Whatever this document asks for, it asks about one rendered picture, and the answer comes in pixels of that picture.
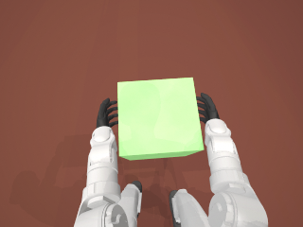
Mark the robot left hand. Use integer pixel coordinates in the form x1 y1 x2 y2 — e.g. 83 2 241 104
96 97 118 129

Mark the right robot upper arm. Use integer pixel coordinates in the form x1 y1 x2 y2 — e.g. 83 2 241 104
207 190 268 227

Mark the left robot shin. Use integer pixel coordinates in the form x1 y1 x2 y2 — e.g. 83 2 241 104
124 183 139 191

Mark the carton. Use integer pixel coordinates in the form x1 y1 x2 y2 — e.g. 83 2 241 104
117 78 204 161

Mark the left robot upper arm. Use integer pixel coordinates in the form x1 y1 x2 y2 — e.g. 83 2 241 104
74 202 129 227

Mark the right robot forearm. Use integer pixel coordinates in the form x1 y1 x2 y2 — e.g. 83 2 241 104
205 118 268 221

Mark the left robot forearm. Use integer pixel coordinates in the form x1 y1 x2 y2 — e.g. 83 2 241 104
74 126 121 226

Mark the robot right thigh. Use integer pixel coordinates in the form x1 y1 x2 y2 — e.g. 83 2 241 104
171 193 210 227

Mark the robot right hand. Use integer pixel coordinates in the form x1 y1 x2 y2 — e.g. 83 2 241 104
196 93 220 124

